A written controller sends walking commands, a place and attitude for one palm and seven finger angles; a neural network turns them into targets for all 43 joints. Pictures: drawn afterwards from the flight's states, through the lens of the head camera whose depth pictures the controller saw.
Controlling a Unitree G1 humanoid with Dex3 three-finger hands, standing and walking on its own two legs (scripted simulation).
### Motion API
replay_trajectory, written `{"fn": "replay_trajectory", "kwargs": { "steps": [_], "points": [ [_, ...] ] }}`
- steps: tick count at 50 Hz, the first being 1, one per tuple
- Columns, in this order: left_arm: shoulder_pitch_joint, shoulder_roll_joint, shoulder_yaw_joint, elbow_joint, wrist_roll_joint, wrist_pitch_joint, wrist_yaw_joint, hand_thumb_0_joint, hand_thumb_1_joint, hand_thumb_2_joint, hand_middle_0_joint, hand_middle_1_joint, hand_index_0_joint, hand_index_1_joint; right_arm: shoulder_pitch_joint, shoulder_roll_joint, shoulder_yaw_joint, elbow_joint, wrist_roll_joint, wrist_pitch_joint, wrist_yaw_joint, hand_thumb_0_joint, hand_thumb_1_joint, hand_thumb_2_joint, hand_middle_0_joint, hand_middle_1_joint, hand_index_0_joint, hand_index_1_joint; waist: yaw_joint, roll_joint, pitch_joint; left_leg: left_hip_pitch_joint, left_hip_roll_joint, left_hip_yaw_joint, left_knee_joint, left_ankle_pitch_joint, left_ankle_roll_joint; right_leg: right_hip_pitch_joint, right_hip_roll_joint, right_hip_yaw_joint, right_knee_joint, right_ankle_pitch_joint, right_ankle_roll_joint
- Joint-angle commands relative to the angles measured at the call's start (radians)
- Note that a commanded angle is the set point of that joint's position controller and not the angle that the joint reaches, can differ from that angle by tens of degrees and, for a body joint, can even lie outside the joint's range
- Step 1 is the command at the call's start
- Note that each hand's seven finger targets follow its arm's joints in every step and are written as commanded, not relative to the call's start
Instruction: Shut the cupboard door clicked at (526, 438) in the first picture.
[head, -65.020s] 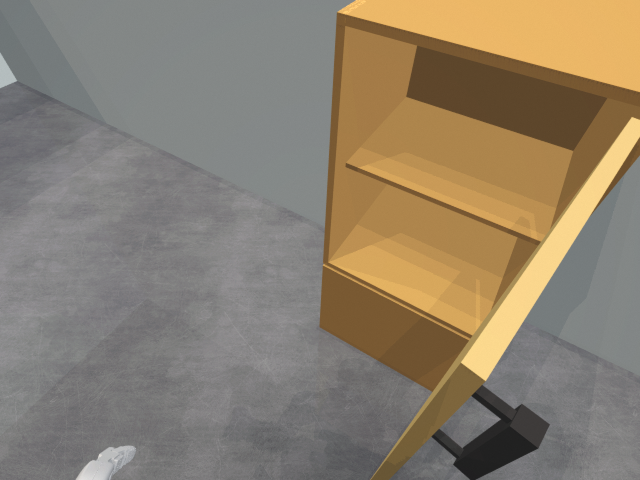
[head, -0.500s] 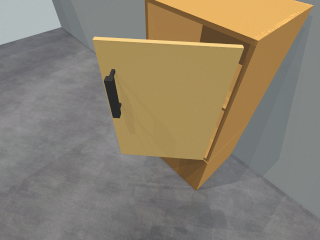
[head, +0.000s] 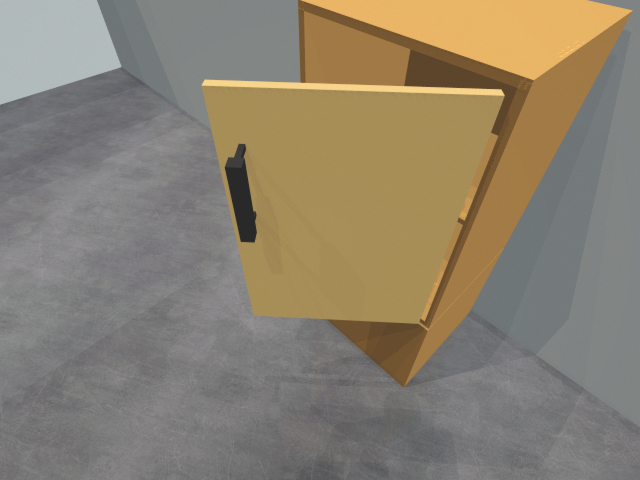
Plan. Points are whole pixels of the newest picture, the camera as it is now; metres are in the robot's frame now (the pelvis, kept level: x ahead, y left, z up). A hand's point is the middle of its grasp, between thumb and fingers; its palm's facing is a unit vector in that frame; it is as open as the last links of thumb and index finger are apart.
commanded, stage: look again from close up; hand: left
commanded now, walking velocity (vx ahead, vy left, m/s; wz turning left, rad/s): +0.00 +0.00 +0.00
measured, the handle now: (245, 194) +0.52 +0.16 +0.06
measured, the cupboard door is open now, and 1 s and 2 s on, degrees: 42 42 42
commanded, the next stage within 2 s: shuffle to correct the standing spot in 0.22 s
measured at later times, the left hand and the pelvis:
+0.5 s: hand out of the picture +0.00 +0.20 -0.17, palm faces -0.02 -0.98 -0.22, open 7.4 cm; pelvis +0.00 +0.01 +0.00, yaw -1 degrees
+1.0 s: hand out of the picture +0.08 +0.15 -0.18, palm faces +0.03 -0.99 -0.15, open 7.4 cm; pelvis +0.08 -0.02 +0.01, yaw +0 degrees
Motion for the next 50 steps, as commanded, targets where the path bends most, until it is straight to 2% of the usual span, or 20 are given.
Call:
{"fn": "replay_trajectory", "kwargs": {
  "steps": [1, 6, 11, 16, 21, 24, 28, 30, 32, 35, 37, 38, 39, 40, 41, 42, 44, 45, 47, 50],
  "points": [
    [0.047, 0.112, 0.016, -0.046, -0.001, -0.001, 0.001, 0.000, 0.900, 0.900, -0.200, -0.300, -0.200, -0.300, 0.030, -0.099, -0.009, -0.052, 0.001, -0.013, 0.007, 0.000, -0.900, -0.900, 0.200, 0.300, 0.200, 0.300, 0.005, -0.035, 0.091, -0.028, 0.078, -0.109, -0.157, 0.088, 0.029, -0.104, -0.053, 0.051, -0.083, 0.051, -0.048],
    [0.039, 0.136, 0.018, -0.063, -0.001, 0.006, -0.003, 0.000, 0.900, 0.900, -0.200, -0.300, -0.200, -0.300, 0.019, -0.132, -0.012, -0.053, -0.002, -0.017, 0.011, 0.000, -0.900, -0.900, 0.200, 0.300, 0.200, 0.300, 0.014, 0.012, 0.057, -0.029, 0.090, -0.135, -0.210, 0.028, 0.041, -0.081, -0.051, 0.034, -0.063, 0.050, -0.043],
    [0.022, 0.165, 0.022, -0.068, -0.003, -0.001, -0.005, 0.000, 0.900, 0.900, -0.200, -0.300, -0.200, -0.300, 0.013, -0.146, -0.013, -0.046, 0.002, -0.025, 0.010, 0.000, -0.900, -0.900, 0.200, 0.300, 0.200, 0.300, 0.014, -0.016, -0.024, 0.038, 0.086, -0.109, -0.169, 0.187, 0.042, -0.045, -0.070, 0.044, -0.068, 0.141, -0.040],
    [0.009, 0.177, 0.020, -0.059, -0.004, 0.002, -0.006, 0.000, 0.900, 0.900, -0.200, -0.300, -0.200, -0.300, 0.007, -0.151, -0.013, -0.028, 0.004, -0.023, 0.010, 0.000, -0.900, -0.900, 0.200, 0.300, 0.200, 0.300, 0.010, -0.012, -0.005, 0.048, 0.086, -0.100, -0.173, 0.194, 0.039, -0.057, -0.076, 0.046, -0.082, 0.142, -0.036],
    [0.041, 0.134, 0.017, -0.039, 0.008, 0.016, -0.018, 0.000, 0.900, 0.900, -0.200, -0.300, -0.200, -0.300, 0.026, -0.151, -0.021, -0.013, -0.006, -0.003, 0.015, 0.000, -0.900, -0.900, 0.200, 0.300, 0.200, 0.300, 0.004, 0.031, 0.055, 0.011, 0.132, -0.164, -0.263, -0.190, 0.063, -0.127, -0.032, -0.017, -0.018, -0.086, -0.041],
    [0.064, 0.133, 0.022, -0.042, 0.014, 0.014, -0.027, 0.000, 0.900, 0.900, -0.200, -0.300, -0.200, -0.300, 0.021, -0.155, -0.033, -0.022, -0.007, 0.003, 0.015, 0.000, -0.900, -0.900, 0.200, 0.300, 0.200, 0.300, 0.011, 0.041, 0.093, -0.024, 0.156, -0.193, -0.267, -0.262, 0.086, -0.153, -0.022, -0.024, -0.006, -0.098, -0.052],
    [0.116, 0.137, 0.031, -0.029, 0.008, 0.003, -0.032, 0.000, 0.900, 0.900, -0.200, -0.300, -0.200, -0.300, 0.011, -0.134, -0.033, -0.035, -0.007, -0.004, 0.014, 0.000, -0.900, -0.900, 0.200, 0.300, 0.200, 0.300, 0.020, -0.005, 0.070, -0.044, 0.112, -0.116, -0.148, -0.147, 0.069, -0.119, -0.054, 0.048, -0.059, -0.069, -0.075],
    [0.147, 0.158, 0.039, -0.017, 0.008, -0.004, -0.029, 0.000, 0.900, 0.900, -0.200, -0.300, -0.200, -0.300, 0.001, -0.096, -0.026, -0.043, -0.004, -0.011, 0.013, 0.000, -0.900, -0.900, 0.200, 0.300, 0.200, 0.300, 0.025, -0.142, 0.055, -0.108, 0.045, -0.008, 0.012, -0.047, 0.041, -0.042, -0.111, 0.147, -0.125, 0.020, -0.103],
    [0.191, 0.186, 0.050, 0.000, 0.005, -0.009, -0.022, 0.000, 0.900, 0.900, -0.200, -0.300, -0.200, -0.300, -0.023, -0.063, -0.018, -0.056, -0.005, -0.017, 0.014, 0.000, -0.900, -0.900, 0.200, 0.300, 0.200, 0.300, 0.036, -0.248, 0.048, -0.202, -0.009, 0.074, 0.154, -0.112, 0.015, 0.042, -0.194, 0.248, -0.157, 0.221, -0.156],
    [0.236, 0.159, 0.052, 0.014, 0.013, -0.015, -0.011, 0.000, 0.900, 0.900, -0.200, -0.300, -0.200, -0.300, -0.075, -0.045, -0.018, -0.069, -0.003, -0.022, 0.014, 0.000, -0.900, -0.900, 0.200, 0.300, 0.200, 0.300, 0.051, -0.215, 0.084, -0.291, 0.010, 0.069, 0.228, -0.230, 0.019, 0.092, -0.231, 0.259, -0.141, 0.457, -0.223],
    [0.184, 0.153, 0.049, 0.006, 0.011, -0.010, -0.010, 0.000, 0.900, 0.900, -0.200, -0.300, -0.200, -0.300, -0.009, -0.030, -0.016, -0.042, 0.001, -0.028, 0.012, 0.000, -0.900, -0.900, 0.200, 0.300, 0.200, 0.300, 0.001, -0.156, 0.055, -0.116, 0.010, 0.082, 0.038, -0.123, 0.023, 0.017, -0.180, 0.166, -0.062, 0.472, -0.191],
    [0.142, 0.135, 0.047, -0.004, 0.005, -0.007, -0.011, 0.000, 0.900, 0.900, -0.200, -0.300, -0.200, -0.300, 0.100, -0.045, -0.019, -0.001, -0.001, -0.036, 0.009, 0.000, -0.900, -0.900, 0.200, 0.300, 0.200, 0.300, -0.054, -0.095, 0.007, 0.095, 0.021, 0.051, -0.104, 0.025, 0.037, -0.087, -0.118, 0.094, 0.076, 0.458, -0.147],
    [0.129, 0.093, 0.042, -0.027, 0.000, -0.008, -0.017, 0.000, 0.900, 0.900, -0.200, -0.300, -0.200, -0.300, 0.231, -0.130, -0.041, 0.049, -0.011, -0.044, -0.003, 0.000, -0.900, -0.900, 0.200, 0.300, 0.200, 0.300, -0.092, 0.114, -0.039, 0.310, 0.211, -0.202, -0.138, 0.286, 0.117, -0.292, -0.009, -0.006, 0.316, 0.280, -0.078],
    [0.085, 0.070, 0.032, -0.058, -0.004, -0.015, -0.014, 0.000, 0.900, 0.900, -0.200, -0.300, -0.200, -0.300, 0.320, -0.183, -0.044, 0.067, -0.013, -0.037, -0.015, 0.000, -0.900, -0.900, 0.200, 0.300, 0.200, 0.300, -0.104, 0.269, -0.063, 0.399, 0.411, -0.388, -0.188, 0.744, 0.218, -0.443, 0.040, -0.073, 0.527, -0.221, -0.040],
    [0.056, 0.107, 0.043, -0.060, 0.005, -0.006, -0.004, 0.000, 0.900, 0.900, -0.200, -0.300, -0.200, -0.300, 0.288, -0.156, -0.027, 0.066, -0.013, -0.027, -0.017, 0.000, -0.900, -0.900, 0.200, 0.300, 0.200, 0.300, -0.083, 0.203, -0.021, 0.302, 0.416, -0.321, -0.169, 0.858, 0.246, -0.425, -0.009, 0.001, 0.594, -0.267, -0.047],
    [0.043, 0.088, 0.045, -0.050, 0.005, 0.002, -0.001, 0.000, 0.900, 0.900, -0.200, -0.300, -0.200, -0.300, 0.212, -0.112, -0.015, 0.051, -0.010, -0.027, -0.021, 0.000, -0.900, -0.900, 0.200, 0.300, 0.200, 0.300, -0.052, 0.181, 0.036, 0.199, 0.385, -0.255, -0.174, 0.887, 0.236, -0.401, -0.039, 0.017, 0.583, -0.236, -0.039],
    [0.057, 0.041, 0.038, -0.042, -0.001, 0.011, -0.013, 0.000, 0.900, 0.900, -0.200, -0.300, -0.200, -0.300, 0.083, -0.080, -0.006, 0.012, -0.008, -0.027, -0.023, 0.000, -0.900, -0.900, 0.200, 0.300, 0.200, 0.300, -0.003, 0.146, 0.105, 0.073, 0.300, -0.121, -0.173, 0.899, 0.189, -0.311, -0.066, -0.018, 0.439, -0.182, -0.026],
    [0.073, 0.025, 0.035, -0.035, -0.005, 0.017, -0.015, 0.000, 0.900, 0.900, -0.200, -0.300, -0.200, -0.300, 0.051, -0.090, -0.006, -0.001, -0.008, -0.027, -0.023, 0.000, -0.900, -0.900, 0.200, 0.300, 0.200, 0.300, 0.012, 0.147, 0.092, 0.047, 0.269, -0.077, -0.172, 0.887, 0.167, -0.250, -0.063, -0.041, 0.353, -0.130, -0.018],
    [0.076, 0.018, 0.034, -0.032, -0.004, 0.025, -0.016, 0.000, 0.900, 0.900, -0.200, -0.300, -0.200, -0.300, 0.045, -0.106, -0.017, -0.004, -0.006, -0.020, -0.023, 0.000, -0.900, -0.900, 0.200, 0.300, 0.200, 0.300, 0.010, 0.142, 0.043, 0.089, 0.229, -0.042, -0.154, 0.839, 0.143, -0.197, -0.035, -0.091, 0.226, -0.020, -0.009],
    [0.084, 0.046, 0.046, -0.051, 0.003, 0.023, -0.016, 0.000, 0.900, 0.900, -0.200, -0.300, -0.200, -0.300, 0.041, -0.130, -0.041, -0.020, 0.000, -0.008, -0.020, 0.000, -0.900, -0.900, 0.200, 0.300, 0.200, 0.300, 0.023, 0.104, -0.013, 0.109, 0.218, -0.033, -0.093, 0.751, 0.116, -0.124, -0.023, -0.118, 0.075, 0.163, -0.010]
  ]
}}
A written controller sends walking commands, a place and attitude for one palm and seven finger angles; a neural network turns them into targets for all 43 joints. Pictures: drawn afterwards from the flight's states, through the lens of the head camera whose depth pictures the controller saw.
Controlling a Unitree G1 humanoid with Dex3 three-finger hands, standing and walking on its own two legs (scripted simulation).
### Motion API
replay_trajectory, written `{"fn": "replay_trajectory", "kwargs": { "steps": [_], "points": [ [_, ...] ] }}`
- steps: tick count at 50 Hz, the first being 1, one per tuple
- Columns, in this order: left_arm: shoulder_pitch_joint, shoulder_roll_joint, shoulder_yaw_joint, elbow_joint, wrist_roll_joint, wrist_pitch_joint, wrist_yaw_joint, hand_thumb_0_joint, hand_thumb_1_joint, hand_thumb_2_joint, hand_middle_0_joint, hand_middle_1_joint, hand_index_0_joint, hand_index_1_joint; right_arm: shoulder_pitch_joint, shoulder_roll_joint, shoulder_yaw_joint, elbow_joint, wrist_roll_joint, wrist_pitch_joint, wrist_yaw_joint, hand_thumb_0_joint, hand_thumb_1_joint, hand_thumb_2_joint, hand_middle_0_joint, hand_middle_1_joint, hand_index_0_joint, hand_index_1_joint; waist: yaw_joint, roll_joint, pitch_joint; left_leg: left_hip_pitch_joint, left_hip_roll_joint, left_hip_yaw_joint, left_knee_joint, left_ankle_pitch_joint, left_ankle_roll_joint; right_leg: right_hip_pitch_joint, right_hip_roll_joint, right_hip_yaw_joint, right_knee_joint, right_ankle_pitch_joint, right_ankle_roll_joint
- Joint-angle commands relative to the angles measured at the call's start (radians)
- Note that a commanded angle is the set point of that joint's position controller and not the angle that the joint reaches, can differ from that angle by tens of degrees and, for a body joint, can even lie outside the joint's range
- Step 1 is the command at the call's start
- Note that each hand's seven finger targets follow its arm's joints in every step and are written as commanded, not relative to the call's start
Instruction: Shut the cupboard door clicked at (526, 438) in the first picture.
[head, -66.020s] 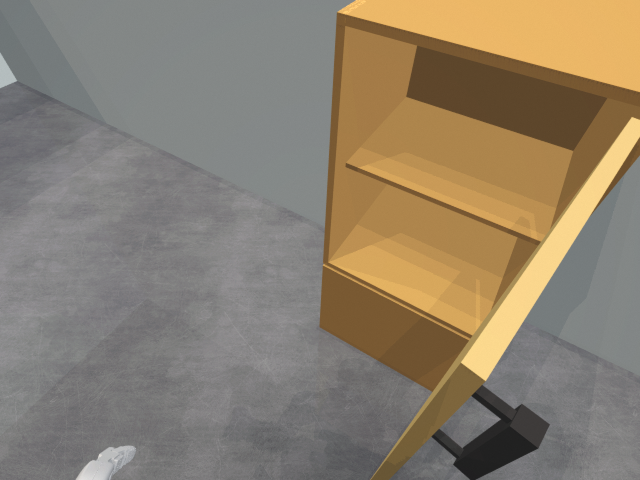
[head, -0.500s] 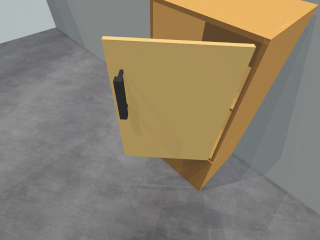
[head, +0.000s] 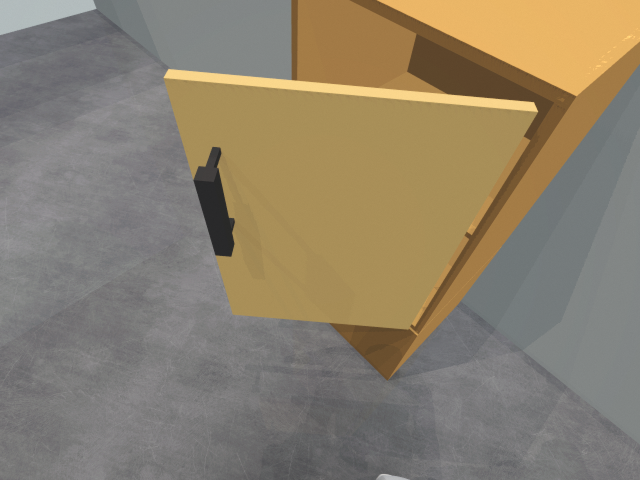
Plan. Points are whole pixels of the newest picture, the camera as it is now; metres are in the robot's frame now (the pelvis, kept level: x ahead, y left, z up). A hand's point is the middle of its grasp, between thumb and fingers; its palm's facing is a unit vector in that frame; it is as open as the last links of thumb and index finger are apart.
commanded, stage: come to a stop and stand still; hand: left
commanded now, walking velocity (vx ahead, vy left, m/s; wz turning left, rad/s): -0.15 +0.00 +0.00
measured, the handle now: (220, 204) +0.44 +0.18 +0.06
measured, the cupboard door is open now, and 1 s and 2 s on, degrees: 42 42 42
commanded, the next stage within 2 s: look again from close up in 1.12 s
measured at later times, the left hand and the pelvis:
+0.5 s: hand out of the picture +0.04 +0.19 -0.18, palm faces +0.05 -0.99 -0.16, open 7.4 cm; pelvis -0.03 +0.01 +0.00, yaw +0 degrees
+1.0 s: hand out of the picture -0.08 +0.17 -0.18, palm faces +0.03 -0.99 -0.15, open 7.4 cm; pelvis -0.07 +0.01 +0.00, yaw +0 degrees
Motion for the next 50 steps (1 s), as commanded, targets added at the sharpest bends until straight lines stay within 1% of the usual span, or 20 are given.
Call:
{"fn": "replay_trajectory", "kwargs": {
  "steps": [1, 2, 4, 5, 6, 10, 14, 16, 17, 19, 20, 24, 29, 32, 35, 36, 37, 38, 44, 50],
  "points": [
    [0.128, 0.063, 0.024, -0.035, 0.004, -0.015, 0.001, 0.000, 0.900, 0.900, -0.200, -0.300, -0.200, -0.300, 0.041, -0.169, -0.055, -0.051, 0.011, 0.007, -0.003, 0.000, -0.900, -0.900, 0.200, 0.300, 0.200, 0.300, 0.024, 0.123, -0.107, 0.026, 0.174, -0.076, 0.004, 0.704, 0.082, 0.128, 0.000, -0.034, -0.210, 0.281, 0.001],
    [0.137, 0.104, 0.032, -0.035, 0.006, -0.023, 0.005, 0.000, 0.900, 0.900, -0.200, -0.300, -0.200, -0.300, 0.045, -0.155, -0.061, -0.055, 0.011, 0.013, 0.001, 0.000, -0.900, -0.900, 0.200, 0.300, 0.200, 0.300, 0.028, 0.065, -0.135, 0.001, 0.133, -0.053, 0.056, 0.547, 0.044, 0.180, -0.043, 0.015, -0.230, 0.493, -0.004],
    [0.138, 0.190, 0.045, -0.048, 0.010, -0.032, 0.012, 0.000, 0.900, 0.900, -0.200, -0.300, -0.200, -0.300, 0.097, -0.086, -0.060, -0.064, 0.020, 0.026, 0.008, 0.000, -0.900, -0.900, 0.200, 0.300, 0.200, 0.300, 0.019, -0.155, -0.199, -0.163, -0.026, 0.011, 0.235, -0.012, -0.022, 0.298, -0.281, 0.246, -0.220, 1.010, -0.144],
    [0.142, 0.209, 0.047, -0.051, 0.007, -0.031, 0.011, 0.000, 0.900, 0.900, -0.200, -0.300, -0.200, -0.300, 0.090, -0.064, -0.060, -0.068, 0.024, 0.033, 0.007, 0.000, -0.900, -0.900, 0.200, 0.300, 0.200, 0.300, 0.029, -0.171, -0.197, -0.181, -0.049, -0.011, 0.368, -0.261, -0.026, 0.288, -0.352, 0.266, -0.265, 1.082, -0.213],
    [0.123, 0.200, 0.045, -0.058, 0.009, -0.030, 0.015, 0.000, 0.900, 0.900, -0.200, -0.300, -0.200, -0.300, 0.055, -0.045, -0.056, -0.073, 0.025, 0.044, 0.006, 0.000, -0.900, -0.900, 0.200, 0.300, 0.200, 0.300, 0.040, -0.211, -0.188, -0.201, -0.038, -0.053, 0.480, -0.318, -0.024, 0.251, -0.348, 0.292, -0.292, 1.010, -0.243],
    [0.025, 0.185, 0.051, -0.105, 0.015, -0.020, 0.029, 0.000, 0.900, 0.900, -0.200, -0.300, -0.200, -0.300, 0.025, -0.061, -0.053, -0.075, 0.020, 0.050, 0.023, 0.000, -0.900, -0.900, 0.200, 0.300, 0.200, 0.300, 0.025, -0.192, -0.166, -0.271, -0.028, -0.073, 0.533, -0.241, -0.041, 0.231, -0.293, 0.223, -0.306, 0.807, -0.228],
    [-0.014, 0.212, 0.065, -0.131, 0.019, -0.007, 0.027, 0.000, 0.900, 0.900, -0.200, -0.300, -0.200, -0.300, 0.033, -0.048, -0.048, -0.087, 0.018, 0.046, 0.032, 0.000, -0.900, -0.900, 0.200, 0.300, 0.200, 0.300, 0.018, -0.160, -0.177, -0.170, -0.039, -0.031, 0.283, -0.155, -0.048, 0.162, -0.264, 0.213, -0.311, 0.540, -0.205],
    [-0.046, 0.205, 0.061, -0.144, 0.010, 0.001, 0.023, 0.000, 0.900, 0.900, -0.200, -0.300, -0.200, -0.300, 0.107, -0.039, -0.042, -0.065, 0.018, 0.038, 0.033, 0.000, -0.900, -0.900, 0.200, 0.300, 0.200, 0.300, -0.021, -0.138, -0.172, -0.009, -0.059, 0.002, 0.059, 0.015, -0.042, 0.059, -0.210, 0.177, -0.282, 0.340, -0.143],
    [-0.059, 0.183, 0.056, -0.147, 0.002, 0.007, 0.020, 0.000, 0.900, 0.900, -0.200, -0.300, -0.200, -0.300, 0.140, -0.048, -0.043, -0.054, 0.019, 0.033, 0.032, 0.000, -0.900, -0.900, 0.200, 0.300, 0.200, 0.300, -0.037, -0.095, -0.150, 0.070, -0.045, -0.008, -0.051, 0.084, -0.037, -0.015, -0.165, 0.143, -0.245, 0.191, -0.100],
    [-0.052, 0.074, 0.037, -0.181, -0.004, 0.025, 0.015, 0.000, 0.900, 0.900, -0.200, -0.300, -0.200, -0.300, 0.103, -0.158, -0.060, -0.095, 0.003, 0.025, 0.026, 0.000, -0.900, -0.900, 0.200, 0.300, 0.200, 0.300, -0.022, 0.322, -0.056, -0.068, 0.246, -0.356, -0.270, 0.166, 0.079, -0.105, 0.009, -0.001, 0.003, -0.177, 0.006],
    [-0.076, 0.093, 0.037, -0.181, -0.003, 0.028, 0.018, 0.000, 0.900, 0.900, -0.200, -0.300, -0.200, -0.300, 0.049, -0.166, -0.054, -0.118, -0.008, 0.030, 0.025, 0.000, -0.900, -0.900, 0.200, 0.300, 0.200, 0.300, -0.018, 0.262, -0.027, -0.177, 0.282, -0.384, -0.275, 0.208, 0.161, -0.061, 0.008, 0.052, 0.113, -0.186, -0.005],
    [-0.015, 0.073, 0.037, -0.111, 0.007, 0.027, 0.004, 0.000, 0.900, 0.900, -0.200, -0.300, -0.200, -0.300, -0.043, -0.108, -0.037, -0.127, -0.002, 0.013, 0.010, 0.000, -0.900, -0.900, 0.200, 0.300, 0.200, 0.300, 0.033, 0.139, -0.022, -0.178, 0.170, -0.229, -0.233, 0.297, 0.150, -0.013, 0.002, 0.079, 0.213, -0.038, -0.010],
    [-0.039, 0.044, 0.018, -0.103, -0.001, 0.006, 0.005, 0.000, 0.900, 0.900, -0.200, -0.300, -0.200, -0.300, 0.065, -0.126, -0.044, -0.082, -0.001, 0.011, 0.005, 0.000, -0.900, -0.900, 0.200, 0.300, 0.200, 0.300, -0.016, 0.112, -0.098, 0.067, 0.179, -0.239, -0.173, 0.502, 0.169, 0.023, -0.002, 0.035, -0.094, -0.093, 0.003],
    [0.043, 0.054, 0.014, -0.059, -0.005, -0.009, 0.011, 0.000, 0.900, 0.900, -0.200, -0.300, -0.200, -0.300, 0.069, -0.131, -0.041, -0.066, 0.011, 0.009, 0.008, 0.000, -0.900, -0.900, 0.200, 0.300, 0.200, 0.300, 0.011, 0.072, -0.156, 0.042, 0.136, -0.217, -0.118, 0.428, 0.108, 0.195, -0.010, 0.049, -0.356, 0.112, 0.001],
    [0.058, 0.111, 0.008, -0.036, -0.005, -0.026, 0.017, 0.000, 0.900, 0.900, -0.200, -0.300, -0.200, -0.300, 0.054, -0.080, -0.026, -0.065, 0.022, 0.005, 0.016, 0.000, -0.900, -0.900, 0.200, 0.300, 0.200, 0.300, -0.009, -0.026, -0.125, -0.055, 0.035, -0.129, -0.102, 0.227, 0.015, 0.251, -0.152, 0.182, -0.378, 0.352, -0.068],
    [0.053, 0.110, 0.003, -0.031, -0.005, -0.025, 0.015, 0.000, 0.900, 0.900, -0.200, -0.300, -0.200, -0.300, 0.059, -0.083, -0.024, -0.055, 0.018, 0.004, 0.021, 0.000, -0.900, -0.900, 0.200, 0.300, 0.200, 0.300, -0.013, -0.002, -0.125, -0.012, 0.030, -0.131, -0.119, 0.254, 0.013, 0.217, -0.141, 0.153, -0.354, 0.348, -0.068],
    [0.047, 0.096, 0.001, -0.022, -0.007, -0.030, 0.015, 0.000, 0.900, 0.900, -0.200, -0.300, -0.200, -0.300, 0.057, -0.091, -0.025, -0.037, 0.014, 0.011, 0.019, 0.000, -0.900, -0.900, 0.200, 0.300, 0.200, 0.300, -0.016, -0.096, -0.136, 0.016, 0.040, -0.127, -0.103, 0.254, 0.011, 0.200, -0.105, 0.147, -0.358, 0.309, -0.058],
    [0.044, 0.084, -0.005, -0.020, -0.010, -0.029, 0.014, 0.000, 0.900, 0.900, -0.200, -0.300, -0.200, -0.300, 0.056, -0.104, -0.026, -0.029, 0.015, 0.014, 0.019, 0.000, -0.900, -0.900, 0.200, 0.300, 0.200, 0.300, -0.016, -0.110, -0.107, 0.023, 0.046, -0.123, -0.110, 0.225, 0.012, 0.168, -0.100, 0.140, -0.377, 0.248, -0.052],
    [0.076, 0.075, -0.013, 0.005, -0.006, -0.020, 0.013, 0.000, 0.900, 0.900, -0.200, -0.300, -0.200, -0.300, 0.064, -0.090, -0.014, 0.013, 0.015, 0.023, 0.023, 0.000, -0.900, -0.900, 0.200, 0.300, 0.200, 0.300, -0.009, -0.007, 0.035, -0.048, 0.047, -0.152, -0.192, 0.035, 0.017, 0.087, -0.066, 0.140, -0.428, 0.009, -0.045],
    [0.124, 0.060, -0.013, 0.025, -0.006, -0.022, 0.012, 0.000, 0.900, 0.900, -0.200, -0.300, -0.200, -0.300, 0.090, -0.080, -0.013, 0.030, 0.012, 0.023, 0.022, 0.000, -0.900, -0.900, 0.200, 0.300, 0.200, 0.300, -0.003, 0.021, 0.018, -0.079, 0.045, -0.170, -0.216, -0.034, 0.017, 0.097, -0.056, 0.137, -0.424, -0.021, -0.044]
  ]
}}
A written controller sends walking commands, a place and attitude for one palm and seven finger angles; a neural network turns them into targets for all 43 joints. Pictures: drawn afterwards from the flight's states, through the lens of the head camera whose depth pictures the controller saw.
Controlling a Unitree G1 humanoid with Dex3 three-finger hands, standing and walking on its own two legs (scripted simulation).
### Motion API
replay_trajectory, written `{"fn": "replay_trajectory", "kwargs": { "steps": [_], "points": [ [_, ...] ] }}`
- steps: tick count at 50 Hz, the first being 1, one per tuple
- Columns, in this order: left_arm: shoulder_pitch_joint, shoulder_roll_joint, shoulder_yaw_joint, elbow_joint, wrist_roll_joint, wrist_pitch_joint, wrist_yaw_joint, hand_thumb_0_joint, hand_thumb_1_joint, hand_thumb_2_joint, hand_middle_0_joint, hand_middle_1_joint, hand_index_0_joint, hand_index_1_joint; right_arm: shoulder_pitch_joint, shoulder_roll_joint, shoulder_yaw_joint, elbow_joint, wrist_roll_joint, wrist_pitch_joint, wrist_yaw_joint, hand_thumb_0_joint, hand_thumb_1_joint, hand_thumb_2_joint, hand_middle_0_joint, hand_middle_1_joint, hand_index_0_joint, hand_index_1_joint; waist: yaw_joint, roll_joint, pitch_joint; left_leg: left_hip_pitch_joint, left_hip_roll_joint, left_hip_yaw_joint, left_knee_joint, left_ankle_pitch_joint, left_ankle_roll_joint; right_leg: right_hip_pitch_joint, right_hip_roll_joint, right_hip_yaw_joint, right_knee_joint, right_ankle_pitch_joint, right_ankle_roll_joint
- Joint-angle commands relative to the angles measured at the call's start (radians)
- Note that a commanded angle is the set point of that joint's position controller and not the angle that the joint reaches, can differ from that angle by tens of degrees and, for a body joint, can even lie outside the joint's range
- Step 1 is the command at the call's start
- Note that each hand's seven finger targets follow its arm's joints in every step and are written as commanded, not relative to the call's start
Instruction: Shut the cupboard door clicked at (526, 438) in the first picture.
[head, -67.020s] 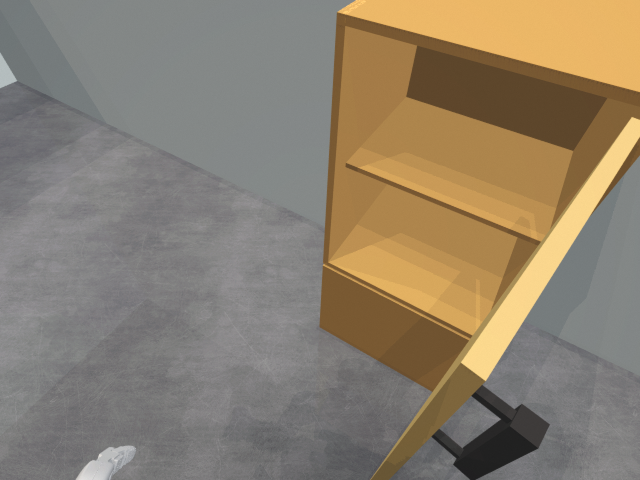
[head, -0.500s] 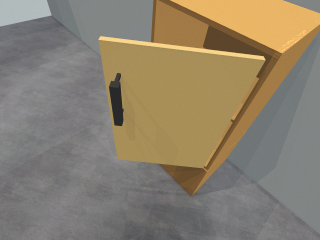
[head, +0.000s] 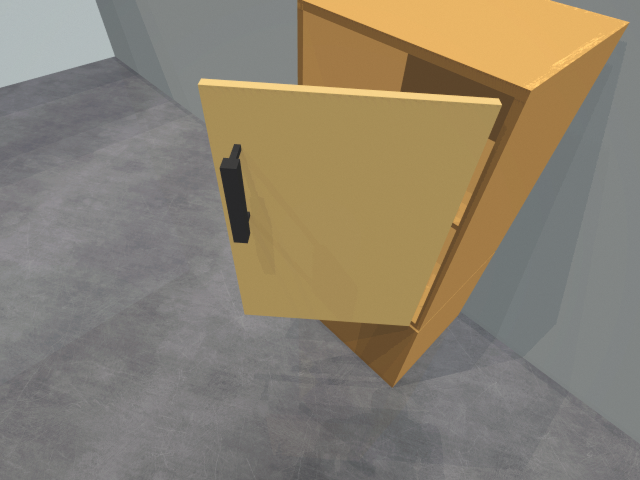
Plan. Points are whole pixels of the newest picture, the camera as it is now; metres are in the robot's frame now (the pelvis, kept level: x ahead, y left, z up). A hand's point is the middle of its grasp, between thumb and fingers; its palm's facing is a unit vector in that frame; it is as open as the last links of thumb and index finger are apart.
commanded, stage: come to a stop and stand still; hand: left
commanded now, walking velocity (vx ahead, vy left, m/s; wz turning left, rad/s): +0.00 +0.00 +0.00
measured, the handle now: (239, 195) +0.52 +0.17 +0.05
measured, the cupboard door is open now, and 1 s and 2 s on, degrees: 42 42 42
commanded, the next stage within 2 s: look again from close up in 0.12 s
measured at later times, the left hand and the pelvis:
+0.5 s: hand out of the picture -0.01 +0.18 -0.18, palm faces +0.02 -0.98 -0.22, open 7.4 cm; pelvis +0.00 +0.01 -0.01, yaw +0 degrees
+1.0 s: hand out of the picture +0.04 +0.17 -0.19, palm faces -0.02 -0.99 -0.17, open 7.4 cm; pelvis +0.03 +0.00 -0.01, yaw -1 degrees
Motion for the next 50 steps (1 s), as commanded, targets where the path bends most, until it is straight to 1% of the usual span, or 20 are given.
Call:
{"fn": "replay_trajectory", "kwargs": {
  "steps": [1, 8, 10, 11, 12, 13, 14, 16, 18, 19, 20, 23, 29, 38, 41, 42, 44, 47, 48, 50],
  "points": [
    [0.084, 0.077, 0.019, -0.016, -0.001, -0.018, 0.008, 0.000, 0.900, 0.900, -0.200, -0.300, -0.200, -0.300, 0.052, -0.087, -0.017, -0.024, 0.003, -0.015, -0.006, 0.000, -0.900, -0.900, 0.200, 0.300, 0.200, 0.300, 0.003, 0.022, 0.072, -0.010, 0.117, -0.158, -0.127, -0.200, -0.016, -0.121, -0.091, 0.101, -0.119, -0.115, -0.034],
    [0.111, 0.055, 0.016, 0.001, -0.001, -0.023, 0.009, 0.000, 0.900, 0.900, -0.200, -0.300, -0.200, -0.300, 0.077, -0.073, -0.018, -0.013, 0.005, -0.022, -0.010, 0.000, -0.900, -0.900, 0.200, 0.300, 0.200, 0.300, 0.004, 0.042, 0.050, -0.011, 0.129, -0.170, -0.137, -0.200, -0.015, -0.108, -0.082, 0.093, -0.098, -0.063, -0.035],
    [0.117, 0.046, 0.015, 0.006, 0.001, -0.025, 0.011, 0.000, 0.900, 0.900, -0.200, -0.300, -0.200, -0.300, 0.079, -0.067, -0.017, -0.011, 0.006, -0.023, -0.011, 0.000, -0.900, -0.900, 0.200, 0.300, 0.200, 0.300, 0.004, 0.019, 0.049, -0.006, 0.128, -0.163, -0.129, -0.168, -0.014, -0.102, -0.084, 0.095, -0.099, -0.041, -0.036],
    [0.157, 0.083, 0.003, 0.021, 0.022, -0.051, 0.044, 0.000, 0.900, 0.900, -0.200, -0.300, -0.200, -0.300, -0.040, -0.124, -0.015, -0.084, 0.008, -0.038, 0.001, 0.000, -0.900, -0.900, 0.200, 0.300, 0.200, 0.300, 0.037, 0.066, 0.098, -0.052, 0.120, -0.107, 0.082, -0.031, -0.044, -0.126, -0.112, 0.111, -0.113, 0.103, -0.041],
    [0.095, 0.126, 0.013, -0.030, 0.007, -0.050, 0.036, 0.000, 0.900, 0.900, -0.200, -0.300, -0.200, -0.300, 0.031, -0.082, -0.018, -0.106, 0.005, -0.024, 0.008, 0.000, -0.900, -0.900, 0.200, 0.300, 0.200, 0.300, -0.035, 0.065, 0.023, -0.016, 0.090, -0.108, 0.082, -0.189, -0.045, -0.182, -0.144, 0.155, -0.137, -0.223, -0.068],
    [0.069, 0.122, 0.019, -0.050, 0.008, -0.046, 0.028, 0.000, 0.900, 0.900, -0.200, -0.300, -0.200, -0.300, 0.053, -0.086, -0.022, -0.093, -0.002, -0.019, 0.009, 0.000, -0.900, -0.900, 0.200, 0.300, 0.200, 0.300, -0.042, 0.112, 0.049, -0.030, 0.083, -0.115, 0.073, -0.223, -0.034, -0.231, -0.126, 0.152, -0.114, -0.307, -0.075],
    [0.073, 0.116, 0.017, -0.051, 0.008, -0.058, 0.027, 0.000, 0.900, 0.900, -0.200, -0.300, -0.200, -0.300, 0.079, -0.074, -0.015, -0.090, -0.007, -0.026, 0.012, 0.000, -0.900, -0.900, 0.200, 0.300, 0.200, 0.300, -0.039, 0.110, -0.001, -0.024, 0.086, -0.126, 0.079, -0.150, -0.028, -0.186, -0.120, 0.131, -0.086, -0.188, -0.079],
    [0.082, 0.094, 0.013, -0.049, 0.003, -0.059, 0.023, 0.000, 0.900, 0.900, -0.200, -0.300, -0.200, -0.300, 0.090, -0.079, -0.014, -0.104, -0.002, -0.032, 0.010, 0.000, -0.900, -0.900, 0.200, 0.300, 0.200, 0.300, -0.036, 0.062, -0.023, -0.027, 0.100, -0.150, 0.040, -0.149, -0.014, -0.160, -0.093, 0.112, -0.048, -0.165, -0.073],
    [0.085, 0.075, 0.009, -0.048, 0.003, -0.050, 0.021, 0.000, 0.900, 0.900, -0.200, -0.300, -0.200, -0.300, 0.079, -0.097, -0.016, -0.112, 0.000, -0.034, 0.006, 0.000, -0.900, -0.900, 0.200, 0.300, 0.200, 0.300, -0.025, 0.018, 0.021, -0.077, 0.114, -0.179, -0.010, -0.212, -0.002, -0.160, -0.070, 0.093, -0.022, -0.176, -0.065],
    [0.089, 0.073, 0.010, -0.052, 0.007, -0.049, 0.021, 0.000, 0.900, 0.900, -0.200, -0.300, -0.200, -0.300, 0.067, -0.098, -0.017, -0.113, -0.001, -0.036, 0.006, 0.000, -0.900, -0.900, 0.200, 0.300, 0.200, 0.300, -0.017, 0.035, 0.057, -0.104, 0.116, -0.182, -0.029, -0.210, 0.004, -0.157, -0.066, 0.084, -0.016, -0.145, -0.062],
    [0.096, 0.074, 0.009, -0.051, 0.005, -0.048, 0.019, 0.000, 0.900, 0.900, -0.200, -0.300, -0.200, -0.300, 0.059, -0.101, -0.016, -0.117, 0.000, -0.036, 0.006, 0.000, -0.900, -0.900, 0.200, 0.300, 0.200, 0.300, -0.011, 0.006, 0.061, -0.111, 0.118, -0.190, -0.044, -0.227, 0.005, -0.151, -0.066, 0.088, -0.014, -0.144, -0.059],
    [0.095, 0.078, 0.010, -0.055, 0.005, -0.045, 0.019, 0.000, 0.900, 0.900, -0.200, -0.300, -0.200, -0.300, 0.055, -0.120, -0.016, -0.112, 0.002, -0.039, 0.005, 0.000, -0.900, -0.900, 0.200, 0.300, 0.200, 0.300, -0.005, -0.019, 0.081, -0.106, 0.122, -0.193, -0.069, -0.221, 0.008, -0.148, -0.065, 0.091, -0.014, -0.116, -0.053],
    [0.080, 0.108, 0.011, -0.066, 0.004, -0.047, 0.017, 0.000, 0.900, 0.900, -0.200, -0.300, -0.200, -0.300, 0.035, -0.133, -0.013, -0.097, 0.003, -0.048, 0.004, 0.000, -0.900, -0.900, 0.200, 0.300, 0.200, 0.300, 0.000, -0.031, 0.051, -0.048, 0.120, -0.159, -0.058, -0.101, 0.008, -0.113, -0.079, 0.102, -0.031, -0.017, -0.049],
    [0.046, 0.146, 0.015, -0.071, 0.000, -0.041, 0.013, 0.000, 0.900, 0.900, -0.200, -0.300, -0.200, -0.300, -0.006, -0.156, -0.012, -0.075, 0.005, -0.054, 0.001, 0.000, -0.900, -0.900, 0.200, 0.300, 0.200, 0.300, 0.003, 0.033, -0.010, 0.028, 0.128, -0.137, -0.042, 0.022, 0.001, -0.069, -0.089, 0.104, -0.040, 0.065, -0.041],
    [0.038, 0.158, 0.016, -0.068, 0.001, -0.044, 0.014, 0.000, 0.900, 0.900, -0.200, -0.300, -0.200, -0.300, -0.020, -0.163, -0.013, -0.071, 0.007, -0.056, -0.001, 0.000, -0.900, -0.900, 0.200, 0.300, 0.200, 0.300, 0.003, 0.015, -0.030, 0.051, 0.128, -0.126, -0.019, 0.089, 0.000, -0.048, -0.096, 0.110, -0.042, 0.132, -0.037],
    [0.047, 0.132, 0.010, -0.057, 0.000, -0.040, 0.013, 0.000, 0.900, 0.900, -0.200, -0.300, -0.200, -0.300, -0.013, -0.139, -0.007, -0.061, 0.005, -0.053, 0.000, 0.000, -0.900, -0.900, 0.200, 0.300, 0.200, 0.300, 0.001, 0.016, -0.035, 0.058, 0.131, -0.122, -0.021, 0.049, -0.002, -0.047, -0.093, 0.103, -0.046, 0.091, -0.034],
    [0.058, 0.124, 0.010, -0.050, 0.005, -0.034, 0.009, 0.000, 0.900, 0.900, -0.200, -0.300, -0.200, -0.300, -0.011, -0.135, -0.010, -0.053, 0.004, -0.046, 0.001, 0.000, -0.900, -0.900, 0.200, 0.300, 0.200, 0.300, 0.001, 0.000, -0.004, 0.037, 0.135, -0.126, -0.023, -0.083, 0.004, -0.068, -0.079, 0.090, -0.039, -0.022, -0.039],
    [0.056, 0.122, 0.015, -0.051, 0.011, -0.026, -0.001, 0.000, 0.900, 0.900, -0.200, -0.300, -0.200, -0.300, -0.012, -0.162, -0.021, -0.058, -0.002, -0.039, 0.003, 0.000, -0.900, -0.900, 0.200, 0.300, 0.200, 0.300, -0.004, 0.073, 0.048, -0.003, 0.170, -0.187, -0.096, -0.289, 0.020, -0.122, -0.048, 0.053, 0.010, -0.137, -0.044],
    [0.058, 0.119, 0.015, -0.054, 0.012, -0.026, -0.002, 0.000, 0.900, 0.900, -0.200, -0.300, -0.200, -0.300, -0.015, -0.167, -0.024, -0.060, -0.001, -0.039, 0.003, 0.000, -0.900, -0.900, 0.200, 0.300, 0.200, 0.300, 0.001, 0.089, 0.064, -0.018, 0.182, -0.206, -0.111, -0.289, 0.028, -0.123, -0.043, 0.042, 0.022, -0.117, -0.042],
    [0.073, 0.108, 0.012, -0.047, 0.012, -0.029, 0.002, 0.000, 0.900, 0.900, -0.200, -0.300, -0.200, -0.300, -0.029, -0.153, -0.020, -0.063, 0.003, -0.041, 0.000, 0.000, -0.900, -0.900, 0.200, 0.300, 0.200, 0.300, 0.012, 0.072, 0.080, -0.032, 0.171, -0.185, -0.083, -0.160, 0.028, -0.102, -0.055, 0.059, -0.002, -0.020, -0.038]
  ]
}}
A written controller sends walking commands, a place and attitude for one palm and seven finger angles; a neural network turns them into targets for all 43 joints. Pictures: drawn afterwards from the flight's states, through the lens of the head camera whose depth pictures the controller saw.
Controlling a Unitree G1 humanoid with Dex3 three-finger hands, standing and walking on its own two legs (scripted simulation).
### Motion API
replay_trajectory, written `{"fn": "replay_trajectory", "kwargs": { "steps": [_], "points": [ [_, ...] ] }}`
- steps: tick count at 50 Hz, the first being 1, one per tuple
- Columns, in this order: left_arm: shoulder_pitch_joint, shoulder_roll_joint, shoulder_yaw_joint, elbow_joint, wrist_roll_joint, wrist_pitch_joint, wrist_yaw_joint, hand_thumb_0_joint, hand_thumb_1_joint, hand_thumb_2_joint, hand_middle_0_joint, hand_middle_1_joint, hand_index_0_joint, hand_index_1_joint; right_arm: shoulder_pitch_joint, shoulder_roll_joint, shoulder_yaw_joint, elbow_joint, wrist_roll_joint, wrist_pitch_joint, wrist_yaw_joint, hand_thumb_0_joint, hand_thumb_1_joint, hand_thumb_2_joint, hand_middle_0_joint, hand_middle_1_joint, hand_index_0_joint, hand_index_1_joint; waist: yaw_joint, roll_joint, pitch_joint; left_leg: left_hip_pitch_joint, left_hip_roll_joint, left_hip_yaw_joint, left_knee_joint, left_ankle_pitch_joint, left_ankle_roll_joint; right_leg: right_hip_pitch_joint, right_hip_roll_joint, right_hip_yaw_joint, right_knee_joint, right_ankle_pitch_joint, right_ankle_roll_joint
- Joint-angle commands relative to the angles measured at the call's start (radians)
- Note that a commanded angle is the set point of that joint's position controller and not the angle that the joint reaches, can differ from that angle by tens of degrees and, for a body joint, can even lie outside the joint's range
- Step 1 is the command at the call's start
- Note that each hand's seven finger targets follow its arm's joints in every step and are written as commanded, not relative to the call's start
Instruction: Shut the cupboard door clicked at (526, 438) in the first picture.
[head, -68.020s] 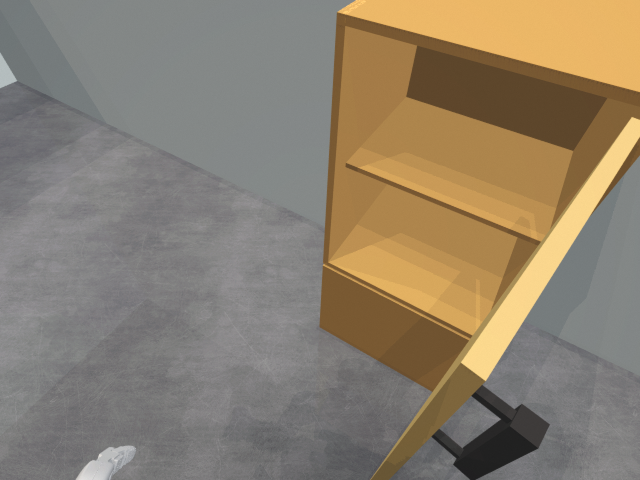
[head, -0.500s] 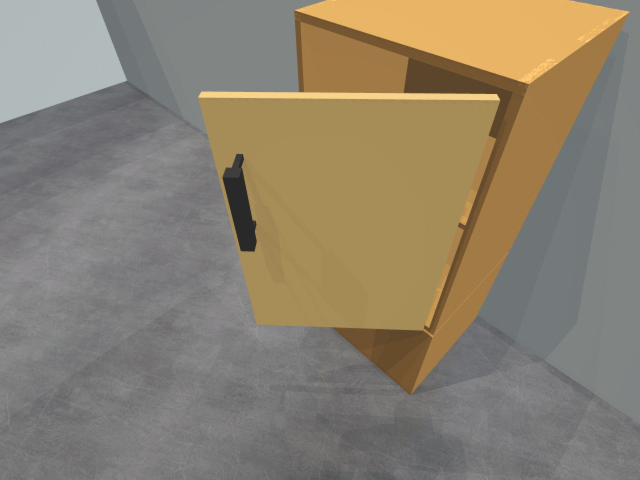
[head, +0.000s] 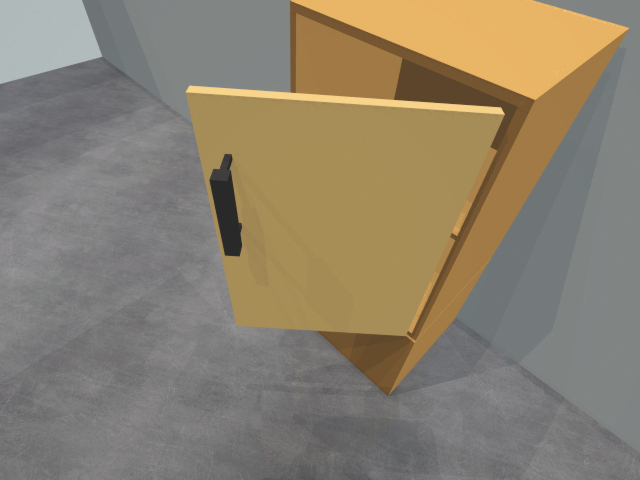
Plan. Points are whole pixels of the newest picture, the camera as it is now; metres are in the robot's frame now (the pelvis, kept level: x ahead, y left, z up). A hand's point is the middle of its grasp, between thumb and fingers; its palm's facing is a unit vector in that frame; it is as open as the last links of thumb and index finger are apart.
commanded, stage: come to a stop and stand still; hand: left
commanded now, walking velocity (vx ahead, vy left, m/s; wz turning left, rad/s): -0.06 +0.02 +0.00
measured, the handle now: (230, 206) +0.48 +0.17 +0.06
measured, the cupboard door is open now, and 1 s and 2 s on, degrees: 42 42 42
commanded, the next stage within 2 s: look again from close up in 0.92 s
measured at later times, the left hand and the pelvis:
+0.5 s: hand out of the picture +0.02 +0.16 -0.18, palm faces +0.02 -0.99 -0.17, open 7.4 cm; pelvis +0.02 -0.01 +0.00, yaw +0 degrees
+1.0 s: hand out of the picture +0.01 +0.18 -0.17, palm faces -0.01 -0.97 -0.22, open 7.4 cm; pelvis +0.01 +0.00 +0.00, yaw +0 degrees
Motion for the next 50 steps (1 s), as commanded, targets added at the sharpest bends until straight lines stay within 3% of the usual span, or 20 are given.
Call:
{"fn": "replay_trajectory", "kwargs": {
  "steps": [1, 4, 6, 8, 15, 25, 26, 27, 28, 29, 31, 34, 38, 43, 50],
  "points": [
    [0.092, 0.068, 0.016, -0.015, -0.002, -0.019, 0.010, 0.000, 0.900, 0.900, -0.200, -0.300, -0.200, -0.300, 0.014, -0.110, -0.020, -0.039, 0.009, -0.016, -0.010, 0.000, -0.900, -0.900, 0.200, 0.300, 0.200, 0.300, 0.016, 0.071, 0.081, -0.004, 0.150, -0.172, -0.134, 0.043, 0.015, -0.075, -0.069, 0.058, -0.082, 0.128, -0.038],
    [0.096, 0.074, 0.015, -0.001, -0.007, -0.028, 0.018, 0.000, 0.900, 0.900, -0.200, -0.300, -0.200, -0.300, 0.031, -0.082, -0.014, -0.025, 0.012, -0.023, -0.018, 0.000, -0.900, -0.900, 0.200, 0.300, 0.200, 0.300, 0.002, -0.009, 0.019, 0.069, 0.126, -0.117, -0.055, 0.267, -0.004, -0.036, -0.093, 0.089, -0.092, 0.354, -0.037],
    [0.091, 0.075, 0.012, 0.002, -0.011, -0.029, 0.022, 0.000, 0.900, 0.900, -0.200, -0.300, -0.200, -0.300, 0.041, -0.090, -0.013, -0.014, 0.012, -0.023, -0.020, 0.000, -0.900, -0.900, 0.200, 0.300, 0.200, 0.300, -0.003, -0.003, -0.016, 0.103, 0.128, -0.114, -0.049, 0.305, -0.011, -0.021, -0.098, 0.086, -0.083, 0.402, -0.035],
    [0.091, 0.076, 0.014, 0.003, -0.012, -0.028, 0.024, 0.000, 0.900, 0.900, -0.200, -0.300, -0.200, -0.300, 0.045, -0.091, -0.013, -0.005, 0.013, -0.024, -0.022, 0.000, -0.900, -0.900, 0.200, 0.300, 0.200, 0.300, -0.003, 0.005, -0.035, 0.119, 0.131, -0.112, -0.056, 0.323, -0.012, -0.004, -0.098, 0.079, -0.084, 0.396, -0.034],
    [0.097, 0.074, 0.015, 0.008, -0.011, -0.023, 0.027, 0.000, 0.900, 0.900, -0.200, -0.300, -0.200, -0.300, 0.034, -0.086, -0.012, 0.011, 0.014, -0.021, -0.026, 0.000, -0.900, -0.900, 0.200, 0.300, 0.200, 0.300, 0.003, 0.014, -0.010, 0.117, 0.129, -0.112, -0.071, 0.328, -0.012, 0.009, -0.100, 0.075, -0.100, 0.406, -0.032],
    [0.078, 0.075, 0.016, 0.008, -0.011, -0.018, 0.025, 0.000, 0.900, 0.900, -0.200, -0.300, -0.200, -0.300, 0.023, -0.088, -0.013, 0.019, 0.012, -0.016, -0.025, 0.000, -0.900, -0.900, 0.200, 0.300, 0.200, 0.300, 0.006, 0.029, 0.040, 0.110, 0.129, -0.123, -0.111, 0.262, -0.013, -0.011, -0.098, 0.080, -0.136, 0.314, -0.031],
    [0.121, 0.084, 0.016, 0.022, 0.007, -0.044, 0.060, 0.000, 0.900, 0.900, -0.200, -0.300, -0.200, -0.300, -0.019, -0.125, -0.015, -0.053, 0.019, -0.020, -0.015, 0.000, -0.900, -0.900, 0.200, 0.300, 0.200, 0.300, 0.012, 0.070, 0.088, 0.050, 0.134, -0.103, 0.091, 0.434, -0.039, -0.079, -0.129, 0.117, -0.131, 0.601, -0.004],
    [0.088, 0.115, 0.019, -0.026, -0.007, -0.047, 0.053, 0.000, 0.900, 0.900, -0.200, -0.300, -0.200, -0.300, 0.027, -0.078, -0.013, -0.068, 0.012, -0.010, -0.008, 0.000, -0.900, -0.900, 0.200, 0.300, 0.200, 0.300, -0.020, 0.041, 0.034, 0.031, 0.115, -0.117, 0.049, 0.106, -0.033, -0.047, -0.152, 0.131, -0.126, 0.445, -0.044],
    [0.034, 0.102, 0.013, -0.040, -0.008, -0.045, 0.042, 0.000, 0.900, 0.900, -0.200, -0.300, -0.200, -0.300, 0.036, -0.077, -0.016, -0.065, 0.012, -0.007, -0.010, 0.000, -0.900, -0.900, 0.200, 0.300, 0.200, 0.300, -0.033, 0.094, 0.055, 0.016, 0.110, -0.122, -0.003, 0.077, -0.032, -0.060, -0.131, 0.123, -0.100, 0.340, -0.064],
    [0.042, 0.096, 0.015, -0.040, -0.006, -0.050, 0.039, 0.000, 0.900, 0.900, -0.200, -0.300, -0.200, -0.300, 0.061, -0.075, -0.012, -0.061, 0.004, -0.014, -0.007, 0.000, -0.900, -0.900, 0.200, 0.300, 0.200, 0.300, -0.020, 0.113, 0.011, 0.025, 0.115, -0.127, 0.003, 0.177, -0.031, -0.026, -0.119, 0.098, -0.079, 0.385, -0.072],
    [0.054, 0.089, 0.014, -0.048, -0.012, -0.044, 0.035, 0.000, 0.900, 0.900, -0.200, -0.300, -0.200, -0.300, 0.065, -0.093, -0.013, -0.079, 0.008, -0.017, -0.011, 0.000, -0.900, -0.900, 0.200, 0.300, 0.200, 0.300, -0.021, 0.094, -0.069, 0.074, 0.123, -0.137, 0.002, 0.252, -0.017, 0.004, -0.094, 0.082, -0.050, 0.327, -0.069],
    [0.044, 0.075, 0.010, -0.051, -0.011, -0.031, 0.031, 0.000, 0.900, 0.900, -0.200, -0.300, -0.200, -0.300, 0.050, -0.100, -0.014, -0.091, 0.007, -0.017, -0.015, 0.000, -0.900, -0.900, 0.200, 0.300, 0.200, 0.300, -0.008, 0.077, 0.004, 0.038, 0.130, -0.156, -0.033, 0.224, -0.002, -0.033, -0.071, 0.071, -0.059, 0.199, -0.059],
    [0.026, 0.077, 0.007, -0.054, -0.012, -0.013, 0.023, 0.000, 0.900, 0.900, -0.200, -0.300, -0.200, -0.300, 0.044, -0.116, -0.014, -0.096, 0.007, -0.007, -0.009, 0.000, -0.900, -0.900, 0.200, 0.300, 0.200, 0.300, -0.006, 0.009, 0.107, -0.019, 0.125, -0.176, -0.119, -0.001, 0.002, -0.096, -0.057, 0.073, -0.085, 0.005, -0.049],
    [0.033, 0.092, 0.009, -0.052, -0.012, -0.012, 0.019, 0.000, 0.900, 0.900, -0.200, -0.300, -0.200, -0.300, 0.043, -0.126, -0.014, -0.082, 0.007, -0.010, -0.008, 0.000, -0.900, -0.900, 0.200, 0.300, 0.200, 0.300, 0.001, 0.010, 0.083, -0.001, 0.125, -0.177, -0.149, -0.018, 0.005, -0.087, -0.064, 0.076, -0.088, 0.015, -0.045],
    [0.037, 0.108, 0.011, -0.039, -0.015, -0.020, 0.020, 0.000, 0.900, 0.900, -0.200, -0.300, -0.200, -0.300, 0.046, -0.125, -0.011, -0.050, 0.011, -0.022, -0.012, 0.000, -0.900, -0.900, 0.200, 0.300, 0.200, 0.300, 0.004, 0.020, 0.006, 0.077, 0.124, -0.139, -0.109, 0.169, 0.002, -0.046, -0.083, 0.089, -0.088, 0.163, -0.040]
  ]
}}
